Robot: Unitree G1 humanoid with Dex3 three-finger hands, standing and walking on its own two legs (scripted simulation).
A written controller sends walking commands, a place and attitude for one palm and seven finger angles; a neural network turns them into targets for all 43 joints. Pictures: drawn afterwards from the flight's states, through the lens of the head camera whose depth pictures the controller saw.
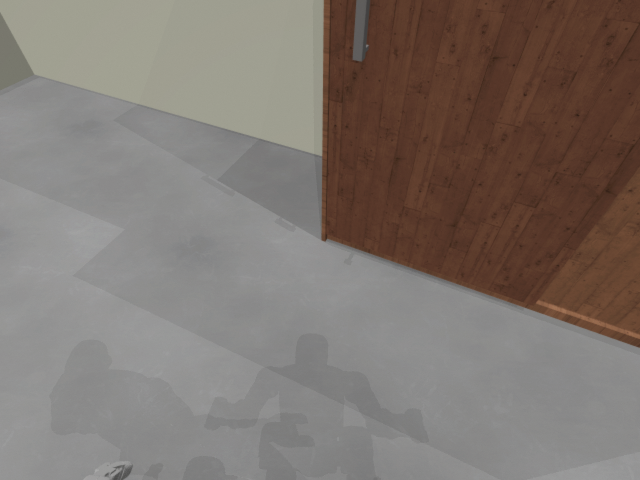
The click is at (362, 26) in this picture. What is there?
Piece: wardrobe's sliding door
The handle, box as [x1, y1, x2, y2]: [353, 0, 369, 61]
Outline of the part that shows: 369,0 356,0 353,59 361,61 364,58 364,54 368,48 368,45 366,45 365,43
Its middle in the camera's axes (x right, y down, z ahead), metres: +0.11 -0.57 +0.92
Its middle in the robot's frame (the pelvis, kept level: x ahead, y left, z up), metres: +1.09 -0.05 +0.18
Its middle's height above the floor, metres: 0.95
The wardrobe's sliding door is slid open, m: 0.00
